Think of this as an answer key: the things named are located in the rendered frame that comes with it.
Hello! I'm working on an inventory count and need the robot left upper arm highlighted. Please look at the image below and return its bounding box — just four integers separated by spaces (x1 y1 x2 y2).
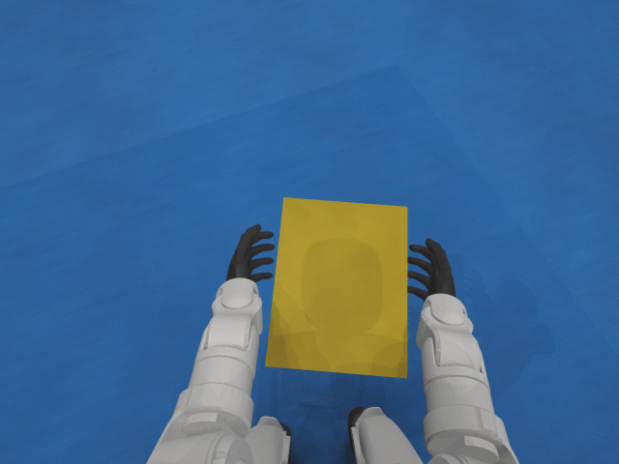
147 430 254 464

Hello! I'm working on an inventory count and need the robot right hand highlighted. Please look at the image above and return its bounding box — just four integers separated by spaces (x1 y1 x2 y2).
407 238 456 301

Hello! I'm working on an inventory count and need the right robot forearm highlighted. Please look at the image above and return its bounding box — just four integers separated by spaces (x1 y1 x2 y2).
416 294 519 464

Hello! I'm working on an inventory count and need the right robot foot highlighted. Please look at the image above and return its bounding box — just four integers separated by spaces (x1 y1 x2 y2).
348 407 366 456

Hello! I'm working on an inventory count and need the robot left hand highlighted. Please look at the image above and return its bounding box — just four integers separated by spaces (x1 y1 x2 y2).
226 224 275 282

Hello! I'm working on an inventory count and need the robot right thigh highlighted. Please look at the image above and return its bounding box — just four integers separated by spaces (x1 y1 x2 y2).
351 416 424 464

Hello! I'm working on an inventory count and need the left robot forearm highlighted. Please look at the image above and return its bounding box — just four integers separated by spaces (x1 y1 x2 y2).
146 277 263 464

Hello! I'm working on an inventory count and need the carton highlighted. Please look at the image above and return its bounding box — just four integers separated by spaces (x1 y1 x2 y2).
265 197 407 378

